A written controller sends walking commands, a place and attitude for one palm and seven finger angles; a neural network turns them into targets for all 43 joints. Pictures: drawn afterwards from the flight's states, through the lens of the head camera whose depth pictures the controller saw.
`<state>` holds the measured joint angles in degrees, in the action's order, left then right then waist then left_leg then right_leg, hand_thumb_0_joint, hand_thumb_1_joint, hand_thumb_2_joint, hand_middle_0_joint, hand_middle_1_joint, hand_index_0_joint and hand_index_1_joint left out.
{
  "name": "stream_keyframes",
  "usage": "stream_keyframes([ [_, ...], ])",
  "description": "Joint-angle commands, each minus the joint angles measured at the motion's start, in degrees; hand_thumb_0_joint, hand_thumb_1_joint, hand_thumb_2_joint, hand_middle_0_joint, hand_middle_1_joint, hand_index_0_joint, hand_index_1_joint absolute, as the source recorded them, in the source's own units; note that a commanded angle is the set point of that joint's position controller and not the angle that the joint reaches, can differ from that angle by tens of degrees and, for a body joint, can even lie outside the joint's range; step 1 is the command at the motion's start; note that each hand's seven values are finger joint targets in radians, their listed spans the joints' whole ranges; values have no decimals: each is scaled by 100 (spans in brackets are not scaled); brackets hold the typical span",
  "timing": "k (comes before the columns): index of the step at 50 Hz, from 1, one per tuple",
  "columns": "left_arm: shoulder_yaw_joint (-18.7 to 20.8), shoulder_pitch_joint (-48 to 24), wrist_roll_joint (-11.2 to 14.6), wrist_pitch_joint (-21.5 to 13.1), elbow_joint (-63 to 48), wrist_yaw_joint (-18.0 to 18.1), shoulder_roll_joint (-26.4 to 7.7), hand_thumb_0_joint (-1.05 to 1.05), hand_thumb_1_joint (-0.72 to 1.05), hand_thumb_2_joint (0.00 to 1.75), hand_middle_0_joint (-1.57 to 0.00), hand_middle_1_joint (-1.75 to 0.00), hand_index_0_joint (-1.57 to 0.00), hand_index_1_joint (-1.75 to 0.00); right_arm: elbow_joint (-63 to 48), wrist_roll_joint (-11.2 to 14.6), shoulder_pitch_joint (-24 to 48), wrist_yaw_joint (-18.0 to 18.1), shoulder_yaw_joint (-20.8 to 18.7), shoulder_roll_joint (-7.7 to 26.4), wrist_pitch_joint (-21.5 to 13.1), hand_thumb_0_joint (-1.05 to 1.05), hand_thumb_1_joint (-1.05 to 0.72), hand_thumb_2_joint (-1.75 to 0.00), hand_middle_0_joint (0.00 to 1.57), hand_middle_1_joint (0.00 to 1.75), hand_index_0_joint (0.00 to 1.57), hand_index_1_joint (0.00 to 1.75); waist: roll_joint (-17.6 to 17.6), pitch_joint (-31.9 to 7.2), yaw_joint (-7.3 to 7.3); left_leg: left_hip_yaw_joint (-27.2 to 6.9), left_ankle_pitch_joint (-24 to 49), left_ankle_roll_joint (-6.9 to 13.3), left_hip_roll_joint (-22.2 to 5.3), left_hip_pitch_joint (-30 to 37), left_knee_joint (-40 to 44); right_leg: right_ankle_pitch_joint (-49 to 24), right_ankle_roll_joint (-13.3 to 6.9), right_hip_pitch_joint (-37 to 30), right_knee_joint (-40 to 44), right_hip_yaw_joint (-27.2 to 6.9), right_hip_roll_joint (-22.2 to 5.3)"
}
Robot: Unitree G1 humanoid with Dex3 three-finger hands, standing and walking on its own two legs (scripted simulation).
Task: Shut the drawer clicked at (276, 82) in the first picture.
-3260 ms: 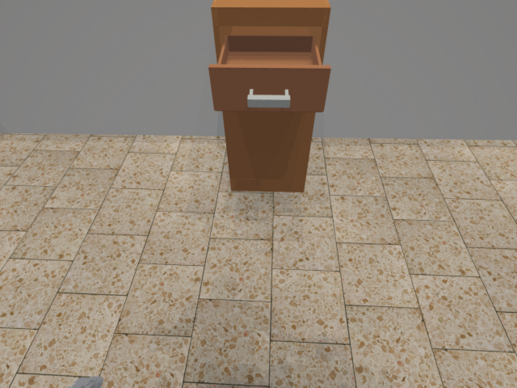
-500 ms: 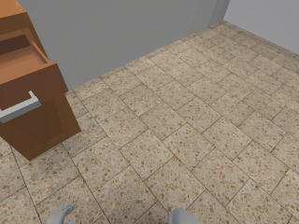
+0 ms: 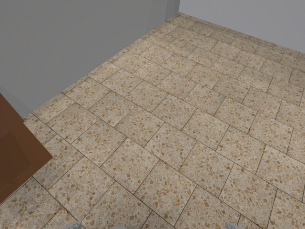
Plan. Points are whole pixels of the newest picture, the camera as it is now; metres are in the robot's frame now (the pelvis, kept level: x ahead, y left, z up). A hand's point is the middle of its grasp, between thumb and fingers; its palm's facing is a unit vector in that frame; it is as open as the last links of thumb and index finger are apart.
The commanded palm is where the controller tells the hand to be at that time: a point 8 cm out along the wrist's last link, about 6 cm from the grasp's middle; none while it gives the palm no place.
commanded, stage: walk to a spot facing it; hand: left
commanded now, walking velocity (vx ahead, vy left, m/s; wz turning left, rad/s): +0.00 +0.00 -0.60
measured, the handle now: out of the picture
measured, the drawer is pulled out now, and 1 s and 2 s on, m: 0.29 0.29 0.29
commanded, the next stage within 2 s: turn to face it in 1.12 s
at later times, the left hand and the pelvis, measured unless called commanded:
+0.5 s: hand out of the picture +0.13 +0.17 -0.16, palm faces -0.31 -0.92 -0.23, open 7.4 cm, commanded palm none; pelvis -0.02 +0.00 +0.00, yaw -19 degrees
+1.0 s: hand (106, 214) +0.18 +0.15 -0.18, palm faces -0.45 -0.87 -0.18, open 7.4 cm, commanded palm none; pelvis +0.10 -0.02 -0.01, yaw -34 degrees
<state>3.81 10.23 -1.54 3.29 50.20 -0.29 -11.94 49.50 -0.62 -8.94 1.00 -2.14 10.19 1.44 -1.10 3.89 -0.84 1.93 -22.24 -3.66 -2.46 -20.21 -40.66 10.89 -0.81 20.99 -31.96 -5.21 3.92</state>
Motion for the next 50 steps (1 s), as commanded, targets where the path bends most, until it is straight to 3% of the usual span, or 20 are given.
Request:
stream_keyframes([
  [1,243,-152,119,-88,-719,-4,-549,0,90,90,-20,-30,-20,-30,-235,-40,-1079,156,-308,1286,-255,0,-90,-90,20,30,20,30,1157,-857,400,-1678,497,606,-1553,1950,2592,970,-13,1319,-814,-551,-74],
  [2,241,-51,59,-96,-751,-33,-590,0,90,90,-20,-30,-20,-30,-397,-55,-759,121,-347,1572,-199,0,-90,-90,20,30,20,30,1891,-583,260,-2369,529,1067,-2589,1446,2842,2112,243,1622,-2210,208,-62],
  [4,378,47,-28,-62,-447,-105,-814,0,90,90,-20,-30,-20,-30,-467,-98,-232,170,-223,1121,-243,0,-90,-90,20,30,20,30,982,-196,68,-1579,919,1083,-2064,669,2758,1540,328,1374,-3497,35,-333],
  [6,359,338,-1,-22,-265,-167,-667,0,90,90,-20,-30,-20,-30,-514,-81,21,174,-180,992,-278,0,-90,-90,20,30,20,30,883,-292,-66,-620,1574,973,-1588,884,2554,1028,429,1325,-3946,218,-431],
  [8,317,367,30,4,-215,-179,-562,0,90,90,-20,-30,-20,-30,-427,-60,-163,175,-192,958,-284,0,-90,-90,20,30,20,30,961,-416,7,-207,2187,996,-1503,1270,2377,973,502,1321,-3808,370,-497],
  [15,225,-156,34,38,-296,-186,-400,0,90,90,-20,-30,-20,-30,-36,-71,-787,118,-349,1138,-228,0,-90,-90,20,30,20,30,1103,-292,342,123,2322,1127,-1829,1615,2330,1370,520,957,-2315,787,-748],
  [22,166,-41,44,-109,-265,-142,-351,0,90,90,-20,-30,-20,-30,131,-106,-787,22,-470,1342,-187,0,-90,-90,20,30,20,30,1319,-713,260,662,2767,884,-2013,1518,1488,1196,238,-214,-502,1165,-525],
  [24,236,519,16,-186,-71,-115,-639,0,90,90,-20,-30,-20,-30,115,-65,-741,-18,-436,1197,-171,0,-90,-90,20,30,20,30,610,-971,-90,1032,1248,416,-1759,530,470,380,39,-1732,855,1019,-655],
  [25,347,832,-39,-274,18,-49,-1343,0,90,90,-20,-30,-20,-30,-89,-24,-680,-66,-302,737,-141,0,-90,-90,20,30,20,30,-1334,-908,-314,1438,-972,7,-1019,-1169,-885,630,-481,-2720,1604,-854,-2077],
  [26,403,1187,68,-242,77,19,-1677,0,90,90,-20,-30,-20,-30,-404,-78,-85,-73,-222,745,-82,0,-90,-90,20,30,20,30,-1699,-675,-607,662,-1668,-92,-572,-2089,-1953,301,-1001,-2415,1859,-2060,-2804],
  [27,436,1289,85,-252,127,89,-1542,0,90,90,-20,-30,-20,-30,-518,-67,322,-65,-244,864,-54,0,-90,-90,20,30,20,30,-1540,-520,-655,183,-1219,-6,-586,-2270,-2430,708,-1103,-2177,1966,-2211,-2632],
  [29,321,687,78,-359,28,77,-1153,0,90,90,-20,-30,-20,-30,-328,-114,318,-134,-314,946,-126,0,-90,-90,20,30,20,30,-808,42,-293,-84,-127,-15,-733,-2323,-2532,1354,-985,-1706,2024,-1539,-2135],
  [32,238,433,51,-498,-52,48,-966,0,90,90,-20,-30,-20,-30,-60,-133,-186,-173,-322,847,-160,0,-90,-90,20,30,20,30,-688,-24,7,105,486,-150,-614,-1619,-2059,282,-839,-1348,1916,-794,-1714],
  [42,239,968,3,-601,235,53,-1061,0,90,90,-20,-30,-20,-30,-389,-58,519,-207,-238,665,-346,0,-90,-90,20,30,20,30,-747,34,-195,154,425,-90,-272,-1306,-459,-487,-993,-1671,1678,-1181,-1693],
  [44,273,838,12,-570,228,51,-1102,0,90,90,-20,-30,-20,-30,-383,-32,398,-183,-219,655,-398,0,-90,-90,20,30,20,30,-814,14,-124,219,418,-13,-125,-609,115,-690,-917,-1356,1464,-1191,-1597],
  [46,297,613,47,-540,215,49,-1059,0,90,90,-20,-30,-20,-30,-147,-37,-321,-97,-236,761,-463,0,-90,-90,20,30,20,30,-640,-184,245,327,998,39,39,737,1171,-864,-652,-866,751,-975,-1220],
  [47,283,609,66,-534,199,30,-833,0,90,90,-20,-30,-20,-30,83,-58,-1087,-16,-310,1077,-503,0,-90,-90,20,30,20,30,-3,-583,535,14,1043,114,-280,1984,1610,-759,-450,-344,-379,-720,-817],
  [48,235,882,151,-495,124,-33,-425,0,90,90,-20,-30,-20,-30,211,-159,-1769,44,-447,1835,-537,0,-90,-90,20,30,20,30,1908,-1259,701,-2061,953,620,-2127,3077,1989,1534,-80,870,-2154,109,12],
  [49,228,866,96,-508,45,-50,-495,0,90,90,-20,-30,-20,-30,182,-119,-1878,32,-367,1829,-458,0,-90,-90,20,30,20,30,1943,-1219,651,-2861,448,1057,-2815,2683,2550,2440,-9,1255,-3369,237,-79],
  [50,244,651,42,-474,104,-60,-576,0,90,90,-20,-30,-20,-30,134,-93,-1438,46,-296,1510,-458,0,-90,-90,20,30,20,30,1391,-814,563,-2531,-69,1049,-2678,1883,2787,2076,4,1316,-3945,133,-362],
])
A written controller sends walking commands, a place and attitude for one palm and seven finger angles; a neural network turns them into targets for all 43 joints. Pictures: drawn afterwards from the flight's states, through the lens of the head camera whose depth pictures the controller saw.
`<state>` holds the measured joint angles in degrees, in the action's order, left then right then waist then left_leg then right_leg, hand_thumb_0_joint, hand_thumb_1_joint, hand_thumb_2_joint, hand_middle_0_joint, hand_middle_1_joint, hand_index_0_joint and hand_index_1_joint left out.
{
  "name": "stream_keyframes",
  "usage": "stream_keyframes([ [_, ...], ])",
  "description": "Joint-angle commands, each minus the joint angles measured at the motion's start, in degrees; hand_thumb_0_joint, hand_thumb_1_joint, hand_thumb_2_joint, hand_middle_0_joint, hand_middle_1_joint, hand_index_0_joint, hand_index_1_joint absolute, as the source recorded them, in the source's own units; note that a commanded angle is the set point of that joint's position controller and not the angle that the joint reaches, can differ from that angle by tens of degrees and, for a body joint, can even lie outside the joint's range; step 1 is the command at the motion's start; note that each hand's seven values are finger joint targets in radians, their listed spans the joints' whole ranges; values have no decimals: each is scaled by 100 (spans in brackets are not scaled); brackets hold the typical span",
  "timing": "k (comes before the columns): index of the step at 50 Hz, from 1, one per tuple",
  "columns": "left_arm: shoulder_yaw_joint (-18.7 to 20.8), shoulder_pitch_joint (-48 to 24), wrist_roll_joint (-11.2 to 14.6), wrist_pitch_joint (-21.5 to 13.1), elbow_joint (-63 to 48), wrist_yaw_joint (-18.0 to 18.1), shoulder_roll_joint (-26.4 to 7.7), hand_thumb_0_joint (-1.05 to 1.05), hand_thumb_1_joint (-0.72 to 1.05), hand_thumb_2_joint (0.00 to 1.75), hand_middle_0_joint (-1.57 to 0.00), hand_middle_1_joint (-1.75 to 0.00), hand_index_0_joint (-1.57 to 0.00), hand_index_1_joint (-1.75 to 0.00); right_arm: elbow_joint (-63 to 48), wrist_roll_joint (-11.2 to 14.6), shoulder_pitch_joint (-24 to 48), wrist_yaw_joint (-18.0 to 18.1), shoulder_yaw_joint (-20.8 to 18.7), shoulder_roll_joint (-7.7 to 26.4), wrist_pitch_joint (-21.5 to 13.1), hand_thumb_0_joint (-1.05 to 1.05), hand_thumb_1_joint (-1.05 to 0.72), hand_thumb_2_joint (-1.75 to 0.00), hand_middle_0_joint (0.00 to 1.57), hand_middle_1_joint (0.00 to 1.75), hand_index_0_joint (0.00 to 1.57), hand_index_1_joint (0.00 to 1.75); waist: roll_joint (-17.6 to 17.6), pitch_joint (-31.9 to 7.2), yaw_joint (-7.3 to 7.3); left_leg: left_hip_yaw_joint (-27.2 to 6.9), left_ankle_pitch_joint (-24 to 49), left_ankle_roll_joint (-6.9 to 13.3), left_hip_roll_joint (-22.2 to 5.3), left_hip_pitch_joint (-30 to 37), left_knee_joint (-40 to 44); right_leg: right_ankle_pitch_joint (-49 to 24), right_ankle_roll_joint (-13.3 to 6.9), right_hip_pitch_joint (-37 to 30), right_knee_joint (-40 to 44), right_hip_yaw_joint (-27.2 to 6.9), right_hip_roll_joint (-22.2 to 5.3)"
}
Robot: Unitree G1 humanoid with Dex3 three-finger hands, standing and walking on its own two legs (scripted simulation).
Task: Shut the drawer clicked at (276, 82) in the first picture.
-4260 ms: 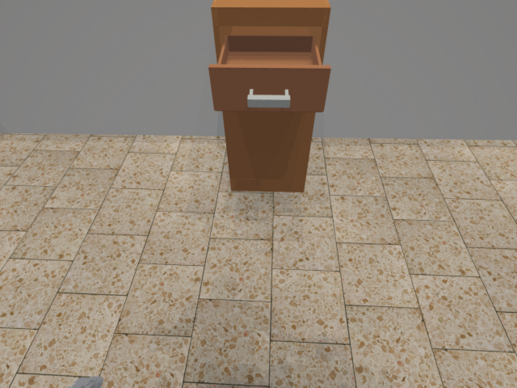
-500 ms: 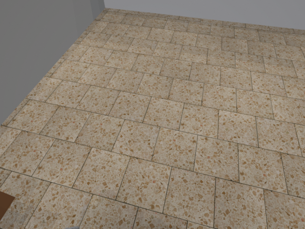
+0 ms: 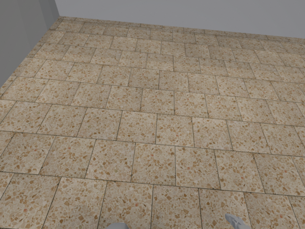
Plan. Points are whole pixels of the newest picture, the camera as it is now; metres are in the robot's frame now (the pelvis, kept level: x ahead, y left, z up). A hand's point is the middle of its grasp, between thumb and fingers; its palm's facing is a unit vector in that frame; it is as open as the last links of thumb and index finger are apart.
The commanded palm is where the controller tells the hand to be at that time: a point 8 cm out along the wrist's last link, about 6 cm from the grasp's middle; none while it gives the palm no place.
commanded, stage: walk to a spot facing it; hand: left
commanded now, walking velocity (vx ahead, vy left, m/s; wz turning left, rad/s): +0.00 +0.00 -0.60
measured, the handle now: out of the picture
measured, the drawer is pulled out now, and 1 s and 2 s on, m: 0.29 0.29 0.29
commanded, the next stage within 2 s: turn to face it in 0.12 s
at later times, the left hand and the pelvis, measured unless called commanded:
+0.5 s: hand (119, 186) +0.26 +0.13 -0.14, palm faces -0.18 -0.96 -0.20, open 7.3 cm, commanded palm none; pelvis +0.09 -0.01 +0.01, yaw -6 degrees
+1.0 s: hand out of the picture +0.10 +0.27 -0.16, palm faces +0.22 -0.94 -0.26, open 7.3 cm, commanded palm none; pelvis +0.08 +0.04 +0.02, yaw +9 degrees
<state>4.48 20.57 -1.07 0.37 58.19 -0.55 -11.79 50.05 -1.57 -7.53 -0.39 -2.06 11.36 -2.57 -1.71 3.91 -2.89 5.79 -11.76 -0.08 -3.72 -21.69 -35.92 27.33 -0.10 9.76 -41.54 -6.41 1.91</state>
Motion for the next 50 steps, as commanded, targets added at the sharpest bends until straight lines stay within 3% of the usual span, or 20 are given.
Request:
stream_keyframes([
  [1,196,-578,-27,-165,-690,-94,-542,0,90,90,-20,-30,-20,-30,-28,5,-1189,203,-233,1145,-81,0,-90,-90,20,30,20,30,1247,-272,609,-2410,-841,663,-2303,1476,2359,-10,-27,2570,-3216,352,-394],
  [3,182,-444,-50,-35,-576,-179,-411,0,90,90,-20,-30,-20,-30,-48,20,-719,228,-117,737,-110,0,-90,-90,20,30,20,30,1037,-6,292,-1138,585,485,-1863,1024,2273,-633,122,2341,-3094,519,-634],
  [6,142,-289,-19,133,-528,-152,-244,0,90,90,-20,-30,-20,-30,71,56,-826,251,-124,663,-113,0,-90,-90,20,30,20,30,1013,-357,208,-122,2227,534,-1634,1204,1932,-874,256,2103,-2815,691,-632],
  [10,129,-701,-42,214,-743,-147,-127,0,90,90,-20,-30,-20,-30,168,40,-992,245,-228,704,-65,0,-90,-90,20,30,20,30,878,-375,289,276,2729,634,-1680,1618,1766,-1056,343,2311,-1999,918,-679],
  [15,-55,-1070,-53,91,-703,-1,43,0,90,90,-20,-30,-20,-30,529,-23,-1290,197,-217,708,12,0,-90,-90,20,30,20,30,1239,-394,483,297,3414,747,-1503,1563,1417,-1000,209,1391,-236,1189,-462],
  [19,-123,-612,-52,-142,-311,130,-246,0,90,90,-20,-30,-20,-30,828,50,-1365,176,-133,490,11,0,-90,-90,20,30,20,30,601,-737,145,69,2415,253,-1016,1156,717,-2549,138,-421,1953,1107,-645],
  [20,-90,-346,-54,-210,-163,195,-571,0,90,90,-20,-30,-20,-30,842,105,-1476,146,-71,230,5,0,-90,-90,20,30,20,30,-13,-1072,98,223,1205,-21,-762,382,270,-4228,-77,-1408,1741,408,-1493],
  [21,-68,-213,-28,-247,-47,222,-844,0,90,90,-20,-30,-20,-30,792,145,-1461,130,-36,16,74,0,-90,-90,20,30,20,30,-587,-1169,129,367,-1198,-246,-332,-136,-158,-5839,-531,-1696,1583,62,-2442],
  [22,-1,-176,-6,-237,-77,241,-1020,0,90,90,-20,-30,-20,-30,689,155,-1236,169,-60,67,239,0,-90,-90,20,30,20,30,-1205,-1174,-12,131,-2447,-291,-177,-218,-932,-6279,-948,-1397,1728,-82,-2734],
  [23,31,-322,-5,-224,-114,263,-1000,0,90,90,-20,-30,-20,-30,681,132,-1065,172,-98,188,309,0,-90,-90,20,30,20,30,-1435,-1018,-57,-132,-2558,-257,-197,-367,-1578,-6199,-1084,-1111,1820,-9,-2686],
  [24,15,-580,-15,-194,-175,285,-894,0,90,90,-20,-30,-20,-30,757,132,-1068,167,-131,198,336,0,-90,-90,20,30,20,30,-1063,-828,45,-246,-2318,-272,-156,-508,-2104,-5840,-1121,-987,1859,177,-2602],
  [27,25,-1143,-37,-110,-451,320,-763,0,90,90,-20,-30,-20,-30,824,123,-1216,89,-205,139,437,0,-90,-90,20,30,20,30,-574,-425,306,-237,-1726,-310,-181,-412,-2593,-4120,-851,-48,2153,889,-2371],
  [32,144,-1162,-89,-44,-587,312,-784,0,90,90,-20,-30,-20,-30,521,81,-1031,-7,-247,20,441,0,-90,-90,20,30,20,30,-934,-260,285,77,-1514,-327,-156,-192,-1456,-2697,-632,379,2079,1249,-2374],
  [35,213,-1200,-40,33,-734,282,-777,0,90,90,-20,-30,-20,-30,436,46,-1309,-24,-299,135,400,0,-90,-90,20,30,20,30,-694,-465,474,332,-467,-301,-4,536,-95,-1995,-295,638,1301,1598,-2180],
  [36,191,-1188,7,92,-807,258,-667,0,90,90,-20,-30,-20,-30,457,36,-1538,-37,-353,363,371,0,-90,-90,20,30,20,30,39,-509,605,40,9,-219,-126,1013,606,-1312,-69,1070,586,1725,-1952],
  [37,152,-1090,40,150,-993,217,-306,0,90,90,-20,-30,-20,-30,359,5,-1716,-18,-491,960,326,0,-90,-90,20,30,20,30,1936,-499,688,-1996,838,313,-1380,1331,1439,304,386,2209,-795,1899,-1197],
  [38,94,-1539,11,154,-1268,207,-192,0,90,90,-20,-30,-20,-30,320,-48,-1957,32,-578,1361,316,0,-90,-90,20,30,20,30,2155,-427,936,-3226,1048,989,-2260,1015,2065,1110,457,2578,-2107,1404,-794],
  [39,124,-1631,-43,189,-1226,219,-210,0,90,90,-20,-30,-20,-30,386,-38,-1826,117,-567,1320,278,0,-90,-90,20,30,20,30,1713,-534,818,-3309,639,905,-2090,1027,2131,600,382,2854,-2793,768,-837],
  [42,205,-1189,-52,147,-869,112,-402,0,90,90,-20,-30,-20,-30,49,16,-715,173,-396,906,196,0,-90,-90,20,30,20,30,980,-525,358,-2056,338,589,-1227,895,2001,-826,459,2673,-3009,582,-923],
  [50,177,-1017,0,184,-827,157,-592,0,90,90,-20,-30,-20,-30,12,55,-759,133,-460,1150,251,0,-90,-90,20,30,20,30,749,-661,450,-2158,639,901,-995,1483,2008,-695,568,2288,-1812,584,-684],
])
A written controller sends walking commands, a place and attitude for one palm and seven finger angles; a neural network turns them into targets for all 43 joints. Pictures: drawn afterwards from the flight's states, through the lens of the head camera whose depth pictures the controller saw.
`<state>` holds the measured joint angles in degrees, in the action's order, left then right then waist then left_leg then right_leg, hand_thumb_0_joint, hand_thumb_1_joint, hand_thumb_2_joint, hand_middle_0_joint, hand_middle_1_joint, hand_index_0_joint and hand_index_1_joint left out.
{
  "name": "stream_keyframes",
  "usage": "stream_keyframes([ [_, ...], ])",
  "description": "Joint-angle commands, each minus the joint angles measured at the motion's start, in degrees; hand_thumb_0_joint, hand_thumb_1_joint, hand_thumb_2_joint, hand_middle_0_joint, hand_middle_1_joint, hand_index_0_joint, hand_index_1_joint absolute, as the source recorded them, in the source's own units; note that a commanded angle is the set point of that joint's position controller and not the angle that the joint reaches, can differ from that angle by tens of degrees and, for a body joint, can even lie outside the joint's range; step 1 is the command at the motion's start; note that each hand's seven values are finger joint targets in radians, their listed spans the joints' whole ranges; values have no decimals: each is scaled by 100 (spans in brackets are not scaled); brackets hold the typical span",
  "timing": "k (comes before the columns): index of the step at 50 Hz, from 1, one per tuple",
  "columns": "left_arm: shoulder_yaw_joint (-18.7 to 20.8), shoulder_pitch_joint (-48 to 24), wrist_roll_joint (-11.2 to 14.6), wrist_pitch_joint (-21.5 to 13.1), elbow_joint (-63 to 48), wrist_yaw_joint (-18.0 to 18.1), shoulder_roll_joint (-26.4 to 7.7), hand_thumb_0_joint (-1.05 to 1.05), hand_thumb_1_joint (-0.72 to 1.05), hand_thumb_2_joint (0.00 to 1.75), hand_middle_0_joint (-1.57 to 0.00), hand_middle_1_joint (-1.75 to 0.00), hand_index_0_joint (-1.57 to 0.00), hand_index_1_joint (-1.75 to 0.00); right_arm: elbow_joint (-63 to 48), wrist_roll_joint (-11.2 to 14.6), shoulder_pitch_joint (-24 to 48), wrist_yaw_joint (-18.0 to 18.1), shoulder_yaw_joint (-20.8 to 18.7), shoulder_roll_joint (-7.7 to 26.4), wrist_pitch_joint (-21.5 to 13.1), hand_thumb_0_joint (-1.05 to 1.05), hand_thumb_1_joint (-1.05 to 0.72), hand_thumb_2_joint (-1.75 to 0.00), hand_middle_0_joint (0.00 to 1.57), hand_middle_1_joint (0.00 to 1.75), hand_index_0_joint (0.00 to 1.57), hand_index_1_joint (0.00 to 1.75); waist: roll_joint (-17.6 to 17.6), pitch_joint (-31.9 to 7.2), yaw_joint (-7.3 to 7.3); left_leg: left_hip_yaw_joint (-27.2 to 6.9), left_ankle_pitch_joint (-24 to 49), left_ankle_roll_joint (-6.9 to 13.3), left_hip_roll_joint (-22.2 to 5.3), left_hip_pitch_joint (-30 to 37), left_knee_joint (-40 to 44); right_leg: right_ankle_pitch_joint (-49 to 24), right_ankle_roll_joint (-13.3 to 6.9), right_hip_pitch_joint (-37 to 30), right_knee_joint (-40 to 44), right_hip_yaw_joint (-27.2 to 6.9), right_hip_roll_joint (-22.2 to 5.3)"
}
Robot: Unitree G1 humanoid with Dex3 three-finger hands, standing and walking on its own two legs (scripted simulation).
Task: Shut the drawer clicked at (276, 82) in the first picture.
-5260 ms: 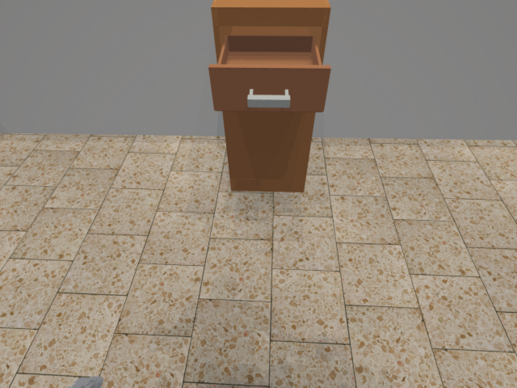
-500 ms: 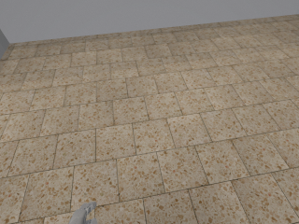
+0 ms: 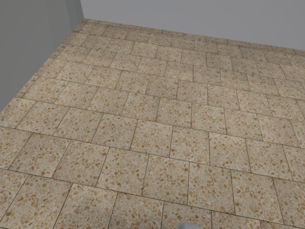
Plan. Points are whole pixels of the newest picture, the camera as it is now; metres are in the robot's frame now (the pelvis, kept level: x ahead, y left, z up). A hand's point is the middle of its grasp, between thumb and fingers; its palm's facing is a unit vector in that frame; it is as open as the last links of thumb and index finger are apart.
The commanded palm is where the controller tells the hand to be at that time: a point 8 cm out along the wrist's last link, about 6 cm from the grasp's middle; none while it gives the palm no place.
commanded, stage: turn to face it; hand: left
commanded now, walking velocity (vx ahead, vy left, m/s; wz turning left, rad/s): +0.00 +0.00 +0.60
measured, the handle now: out of the picture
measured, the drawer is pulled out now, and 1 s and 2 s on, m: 0.29 0.29 0.29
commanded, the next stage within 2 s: none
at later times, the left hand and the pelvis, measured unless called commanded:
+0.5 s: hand out of the picture -0.02 +0.14 -0.15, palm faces +0.35 -0.90 -0.27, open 7.4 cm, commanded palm none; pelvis -0.02 -0.07 +0.00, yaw +20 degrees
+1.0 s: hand out of the picture -0.12 +0.22 -0.16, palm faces +0.61 -0.74 -0.26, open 7.4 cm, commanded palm none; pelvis -0.06 -0.01 +0.00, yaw +37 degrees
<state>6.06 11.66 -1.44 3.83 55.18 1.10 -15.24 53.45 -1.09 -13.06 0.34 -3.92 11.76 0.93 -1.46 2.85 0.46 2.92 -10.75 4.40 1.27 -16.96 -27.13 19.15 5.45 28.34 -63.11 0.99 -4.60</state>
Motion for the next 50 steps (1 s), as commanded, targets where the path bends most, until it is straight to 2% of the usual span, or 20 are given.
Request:
stream_keyframes([
  [1,10,-141,42,-159,-548,1,-271,0,90,90,-20,-30,-20,-30,-340,5,-185,51,-285,1136,-78,0,-90,-90,20,30,20,30,782,-523,136,-1975,406,491,-1496,968,1127,189,10,384,498,-160,-16],
  [8,-40,-60,77,-193,-679,33,-259,0,90,90,-20,-30,-20,-30,-442,-26,27,5,-357,1292,32,0,-90,-90,20,30,20,30,988,-567,144,-2631,-1,561,-1357,517,1025,539,-131,-359,1605,-186,248],
  [12,-31,670,101,-283,-600,66,-312,0,90,90,-20,-30,-20,-30,-616,-6,440,-41,-395,1252,95,0,-90,-90,20,30,20,30,940,-660,-182,-2556,-28,235,-911,-286,652,-145,-261,-1808,3427,-10,421],
  [13,15,901,68,-325,-584,94,-477,0,90,90,-20,-30,-20,-30,-671,33,494,-65,-384,1062,112,0,-90,-90,20,30,20,30,569,-617,-300,-2268,-565,-53,-590,-977,205,-275,-378,-2501,4340,-258,59],
  [14,115,884,-32,-379,-686,139,-1007,0,90,90,-20,-30,-20,-30,-784,80,327,-88,-324,619,123,0,-90,-90,20,30,20,30,-1121,-496,-300,-1267,-1618,-544,204,-2132,-1307,811,-927,-2954,5312,-2049,-1503],
  [15,55,467,-4,-333,-877,128,-1191,0,90,90,-20,-30,-20,-30,-873,-16,432,-95,-341,756,101,0,-90,-90,20,30,20,30,-1435,-256,-234,-713,-2051,-679,305,-2101,-2613,761,-1363,-1952,5436,-2445,-2373],
  [17,14,-96,37,-401,-1001,132,-792,0,90,90,-20,-30,-20,-30,-719,-37,410,-146,-369,874,172,0,-90,-90,20,30,20,30,-1029,-63,59,-798,-1585,-637,-42,-1830,-3729,-256,-1241,-1390,5114,-1714,-1808],
  [18,-64,-273,38,-435,-1021,104,-583,0,90,90,-20,-30,-20,-30,-570,-42,337,-187,-352,828,188,0,-90,-90,20,30,20,30,-738,105,157,-662,-1167,-712,-155,-1777,-4043,-957,-1151,-1410,4841,-1003,-1446],
  [20,-117,-45,29,-497,-968,94,-484,0,90,90,-20,-30,-20,-30,-496,-19,270,-225,-294,712,192,0,-90,-90,20,30,20,30,-746,-48,92,-431,-933,-845,-193,-1794,-4153,-2136,-1103,-1848,4489,-376,-1250],
  [24,-82,529,-5,-466,-779,103,-657,0,90,90,-20,-30,-20,-30,-587,0,811,-227,-217,644,229,0,-90,-90,20,30,20,30,-834,-82,-228,-169,-1227,-945,-299,-1664,-3513,-2718,-1204,-2291,4323,-137,-1444],
  [30,6,738,-47,-388,-638,71,-928,0,90,90,-20,-30,-20,-30,-685,49,1192,-231,-105,544,160,0,-90,-90,20,30,20,30,-1203,-294,-436,237,-1544,-836,-225,-949,-1943,-3294,-1237,-2530,3992,179,-1622],
  [32,39,711,-50,-360,-604,63,-974,0,90,90,-20,-30,-20,-30,-682,64,1097,-213,-96,560,120,0,-90,-90,20,30,20,30,-1255,-419,-413,354,-1484,-768,-182,-587,-1340,-3448,-1157,-2579,3740,309,-1666],
  [34,66,594,6,-328,-602,43,-995,0,90,90,-20,-30,-20,-30,-615,44,696,-188,-119,691,64,0,-90,-90,20,30,20,30,-1139,-642,-185,432,-594,-689,-132,170,-192,-3241,-835,-2396,3140,686,-1532],
  [35,71,574,54,-313,-643,25,-881,0,90,90,-20,-30,-20,-30,-523,22,294,-182,-204,988,4,0,-90,-90,20,30,20,30,-490,-962,52,96,369,-545,-419,1231,529,-2718,-557,-1750,2248,879,-1430],
  [36,23,520,91,-300,-889,-31,-525,0,90,90,-20,-30,-20,-30,-506,-15,-108,-140,-392,1714,-49,0,-90,-90,20,30,20,30,1393,-1206,300,-1936,2570,157,-2005,2494,531,331,-62,112,868,1064,-620],
  [37,-106,41,24,-266,-1119,-5,-420,0,90,90,-20,-30,-20,-30,-366,64,-585,-121,-439,2010,8,0,-90,-90,20,30,20,30,1626,-1140,502,-2241,4135,650,-2613,2409,375,1862,-5,674,79,554,-403],
  [38,-81,-198,21,-205,-1048,61,-419,0,90,90,-20,-30,-20,-30,-256,53,-665,-28,-395,1772,-26,0,-90,-90,20,30,20,30,1678,-1172,535,-2220,4115,677,-2389,2125,341,1669,-33,719,-303,43,-390],
  [40,-37,-236,53,-204,-870,9,-471,0,90,90,-20,-30,-20,-30,-438,11,50,44,-285,1431,-25,0,-90,-90,20,30,20,30,1222,-540,217,-1710,3253,542,-1811,1362,494,833,-13,668,-620,-105,-365],
  [42,-19,36,39,-197,-700,-46,-491,0,90,90,-20,-30,-20,-30,-567,21,407,34,-211,1242,-66,0,-90,-90,20,30,20,30,975,-451,-17,-1376,2693,349,-1448,1045,666,302,15,383,-535,-57,-305],
  [50,-49,-396,53,-208,-888,7,-459,0,90,90,-20,-30,-20,-30,-461,7,-32,22,-274,1258,-51,0,-90,-90,20,30,20,30,795,-477,144,-2104,2019,546,-1360,1248,788,294,96,330,447,-185,-46],
])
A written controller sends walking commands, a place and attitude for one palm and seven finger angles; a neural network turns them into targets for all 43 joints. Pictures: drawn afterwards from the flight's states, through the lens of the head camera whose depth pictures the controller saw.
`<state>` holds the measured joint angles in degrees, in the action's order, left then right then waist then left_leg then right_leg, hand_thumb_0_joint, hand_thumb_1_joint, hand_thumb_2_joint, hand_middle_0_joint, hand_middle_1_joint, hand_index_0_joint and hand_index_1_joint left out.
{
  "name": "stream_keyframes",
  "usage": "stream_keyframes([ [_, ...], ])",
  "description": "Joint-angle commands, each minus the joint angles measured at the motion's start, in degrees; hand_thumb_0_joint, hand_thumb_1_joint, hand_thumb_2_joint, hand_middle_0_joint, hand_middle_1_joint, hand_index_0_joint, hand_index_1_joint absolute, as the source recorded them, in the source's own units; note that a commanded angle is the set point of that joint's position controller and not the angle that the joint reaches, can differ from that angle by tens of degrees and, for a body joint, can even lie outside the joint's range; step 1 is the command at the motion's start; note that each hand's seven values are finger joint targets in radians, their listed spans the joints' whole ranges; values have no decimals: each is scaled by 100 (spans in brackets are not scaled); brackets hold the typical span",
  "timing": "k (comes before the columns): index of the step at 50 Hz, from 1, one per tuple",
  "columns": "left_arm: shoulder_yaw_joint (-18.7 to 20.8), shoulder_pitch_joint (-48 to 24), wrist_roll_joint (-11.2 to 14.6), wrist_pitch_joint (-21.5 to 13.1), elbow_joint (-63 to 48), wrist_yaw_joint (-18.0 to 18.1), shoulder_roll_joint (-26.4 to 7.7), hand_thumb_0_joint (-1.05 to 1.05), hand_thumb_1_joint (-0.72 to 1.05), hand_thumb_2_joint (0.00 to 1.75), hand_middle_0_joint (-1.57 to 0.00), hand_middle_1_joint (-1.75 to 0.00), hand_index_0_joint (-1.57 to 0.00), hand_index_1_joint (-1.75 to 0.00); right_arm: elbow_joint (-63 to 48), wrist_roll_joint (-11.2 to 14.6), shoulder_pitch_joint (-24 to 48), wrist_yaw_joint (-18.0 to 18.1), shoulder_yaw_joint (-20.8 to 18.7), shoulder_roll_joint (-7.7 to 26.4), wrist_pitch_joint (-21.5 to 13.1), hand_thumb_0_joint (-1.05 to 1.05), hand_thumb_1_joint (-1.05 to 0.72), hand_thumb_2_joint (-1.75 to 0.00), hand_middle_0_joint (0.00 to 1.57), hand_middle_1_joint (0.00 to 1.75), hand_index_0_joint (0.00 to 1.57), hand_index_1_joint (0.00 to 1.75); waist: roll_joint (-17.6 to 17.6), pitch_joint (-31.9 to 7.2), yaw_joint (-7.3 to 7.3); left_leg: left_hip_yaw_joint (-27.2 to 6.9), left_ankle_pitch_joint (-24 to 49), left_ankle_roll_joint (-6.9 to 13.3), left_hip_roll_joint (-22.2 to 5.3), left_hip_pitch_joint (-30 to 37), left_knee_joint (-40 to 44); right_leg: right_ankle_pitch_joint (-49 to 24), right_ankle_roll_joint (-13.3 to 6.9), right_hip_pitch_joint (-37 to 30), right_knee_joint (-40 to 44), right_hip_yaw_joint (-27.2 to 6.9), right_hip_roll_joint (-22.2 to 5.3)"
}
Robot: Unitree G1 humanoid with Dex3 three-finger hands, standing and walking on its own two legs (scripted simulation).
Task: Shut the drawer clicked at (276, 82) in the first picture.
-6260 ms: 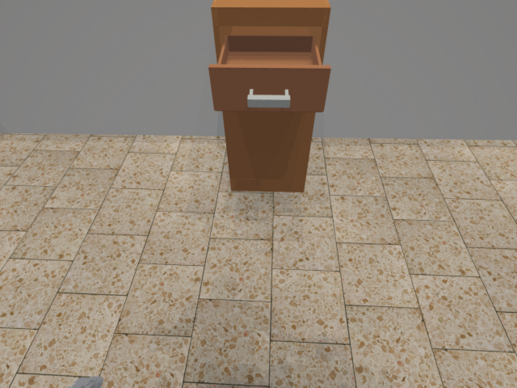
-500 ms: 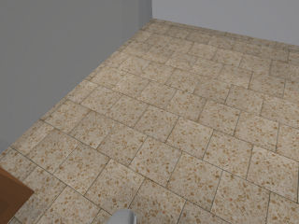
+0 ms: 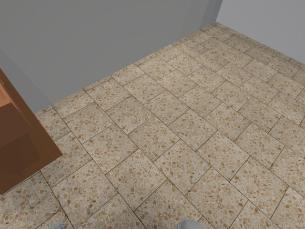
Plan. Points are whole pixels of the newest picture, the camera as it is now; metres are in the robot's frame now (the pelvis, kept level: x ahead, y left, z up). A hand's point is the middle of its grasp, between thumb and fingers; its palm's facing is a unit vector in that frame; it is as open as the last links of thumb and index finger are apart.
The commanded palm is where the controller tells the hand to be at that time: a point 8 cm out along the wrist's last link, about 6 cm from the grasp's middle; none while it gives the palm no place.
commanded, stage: turn to face it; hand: left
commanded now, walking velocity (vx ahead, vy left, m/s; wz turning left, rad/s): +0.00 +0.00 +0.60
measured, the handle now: out of the picture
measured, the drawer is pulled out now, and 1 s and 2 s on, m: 0.29 0.29 0.29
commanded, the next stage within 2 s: take the last steps up to it in 1.20 s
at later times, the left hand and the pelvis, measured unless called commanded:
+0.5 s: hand out of the picture +0.01 +0.16 -0.15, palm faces +0.31 -0.91 -0.28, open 7.4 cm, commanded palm none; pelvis -0.02 -0.05 +0.00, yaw +19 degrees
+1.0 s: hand out of the picture -0.12 +0.22 -0.16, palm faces +0.58 -0.76 -0.28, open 7.4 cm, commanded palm none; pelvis -0.05 +0.00 +0.00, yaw +34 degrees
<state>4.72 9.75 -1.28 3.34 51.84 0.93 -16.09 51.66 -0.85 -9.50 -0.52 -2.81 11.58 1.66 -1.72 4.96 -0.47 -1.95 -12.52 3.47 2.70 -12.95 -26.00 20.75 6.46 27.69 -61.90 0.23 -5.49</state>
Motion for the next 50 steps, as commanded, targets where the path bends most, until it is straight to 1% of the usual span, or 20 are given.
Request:
stream_keyframes([
  [1,73,-289,47,-161,-611,31,-352,0,90,90,-20,-30,-20,-30,-267,-25,-427,110,-394,1296,-115,0,-90,-90,20,30,20,30,900,-693,258,-1755,2169,675,-1511,826,644,221,-13,360,503,-138,80],
  [5,44,-438,76,-183,-733,52,-260,0,90,90,-20,-30,-20,-30,-255,-58,-467,112,-437,1312,-70,0,-90,-90,20,30,20,30,922,-732,269,-2171,2054,707,-1421,583,535,390,-106,-88,1261,-169,290],
  [10,52,155,124,-273,-642,99,-300,0,90,90,-20,-30,-20,-30,-342,-28,-215,91,-478,1262,-13,0,-90,-90,20,30,20,30,948,-896,-15,-2376,1854,429,-1042,-296,101,-402,-260,-1690,3133,-39,546],
  [11,77,375,113,-322,-610,119,-425,0,90,90,-20,-30,-20,-30,-356,16,-219,73,-455,1147,-17,0,-90,-90,20,30,20,30,725,-976,-126,-2232,1274,194,-825,-734,-178,-852,-303,-2358,3994,-185,322],
  [12,154,455,42,-385,-624,161,-852,0,90,90,-20,-30,-20,-30,-386,82,-351,31,-412,797,-27,0,-90,-90,20,30,20,30,-441,-1041,-150,-1566,-142,-206,-318,-1748,-1083,-750,-613,-3262,4677,-1264,-824],
  [13,184,425,-14,-368,-701,160,-1154,0,90,90,-20,-30,-20,-30,-527,37,-411,29,-387,666,-34,0,-90,-90,20,30,20,30,-1415,-905,-144,-347,-2053,-607,328,-2325,-2382,-1106,-1299,-2958,4782,-2330,-2210],
  [14,163,294,36,-354,-745,166,-1009,0,90,90,-20,-30,-20,-30,-455,-54,-317,27,-457,927,32,0,-90,-90,20,30,20,30,-1193,-750,-102,-534,-2038,-557,-17,-2095,-3302,-1022,-1512,-2182,4785,-2058,-2178],
  [17,17,-415,46,-364,-843,126,-490,0,90,90,-20,-30,-20,-30,-178,-46,-461,-99,-446,832,150,0,-90,-90,20,30,20,30,-570,-199,303,-209,-986,-665,-323,-1947,-4390,-1191,-1299,-1442,4624,-749,-1284],
  [19,3,-194,28,-410,-794,123,-451,0,90,90,-20,-30,-20,-30,-159,-41,-432,-128,-399,769,172,0,-90,-90,20,30,20,30,-834,-207,218,-13,-794,-763,-386,-1942,-4433,-1710,-1267,-1572,4513,-342,-1188],
  [28,148,696,-62,-331,-397,98,-905,0,90,90,-20,-30,-20,-30,-399,33,502,-138,-230,592,94,0,-90,-90,20,30,20,30,-1163,-478,-269,618,-1432,-753,-370,-1228,-2109,-3100,-1402,-2264,3920,146,-1541],
  [30,182,679,-55,-301,-360,91,-967,0,90,90,-20,-30,-20,-30,-388,46,343,-113,-213,610,46,0,-90,-90,20,30,20,30,-1210,-671,-199,759,-1242,-687,-284,-813,-1446,-3352,-1287,-2319,3609,303,-1546],
  [32,188,608,-3,-256,-328,67,-911,0,90,90,-20,-30,-20,-30,-340,31,-20,-101,-240,756,-4,0,-90,-90,20,30,20,30,-913,-828,40,743,-283,-593,-274,31,-216,-2891,-907,-1981,2949,687,-1409],
  [33,164,664,44,-222,-383,46,-767,0,90,90,-20,-30,-20,-30,-276,1,-363,-91,-327,1136,-61,0,-90,-90,20,30,20,30,-42,-1126,232,198,640,-404,-744,1094,353,-2086,-593,-1177,1966,905,-1205],
  [34,82,588,73,-208,-638,-7,-340,0,90,90,-20,-30,-20,-30,-265,-30,-698,-56,-515,1848,-99,0,-90,-90,20,30,20,30,1955,-1182,447,-1988,2907,364,-2450,1871,480,1342,-96,597,629,1053,-351],
  [35,24,228,6,-173,-780,26,-402,0,90,90,-20,-30,-20,-30,-135,-4,-1096,-31,-523,2026,-53,0,-90,-90,20,30,20,30,1535,-1231,616,-2041,3399,851,-2817,1581,379,1804,-186,691,-116,436,-267],
  [36,39,47,11,-140,-694,78,-309,0,90,90,-20,-30,-20,-30,-90,-13,-1022,55,-485,1831,-84,0,-90,-90,20,30,20,30,1811,-1264,566,-1946,3174,791,-2456,1406,383,1500,-199,789,-428,106,-250],
  [38,64,63,29,-133,-482,26,-407,0,90,90,-20,-30,-20,-30,-302,-34,-245,117,-350,1431,-68,0,-90,-90,20,30,20,30,1304,-625,276,-1386,1981,619,-1939,514,628,640,-187,652,-655,-24,-260],
  [40,74,368,9,-124,-290,-23,-404,0,90,90,-20,-30,-20,-30,-415,-20,64,111,-261,1249,-109,0,-90,-90,20,30,20,30,1063,-483,67,-1030,1701,416,-1548,249,792,106,-158,368,-540,55,-174],
  [42,65,458,12,-122,-236,-17,-438,0,90,90,-20,-30,-20,-30,-401,7,47,112,-242,1219,-120,0,-90,-90,20,30,20,30,1024,-562,39,-975,1641,442,-1458,315,857,2,-137,244,-304,46,-125],
  [50,-1,122,44,-131,-389,46,-231,0,90,90,-20,-30,-20,-30,-268,-49,-290,111,-281,1163,-45,0,-90,-90,20,30,20,30,959,-481,215,-1745,874,703,-1538,286,929,382,-199,-93,952,33,164],
])
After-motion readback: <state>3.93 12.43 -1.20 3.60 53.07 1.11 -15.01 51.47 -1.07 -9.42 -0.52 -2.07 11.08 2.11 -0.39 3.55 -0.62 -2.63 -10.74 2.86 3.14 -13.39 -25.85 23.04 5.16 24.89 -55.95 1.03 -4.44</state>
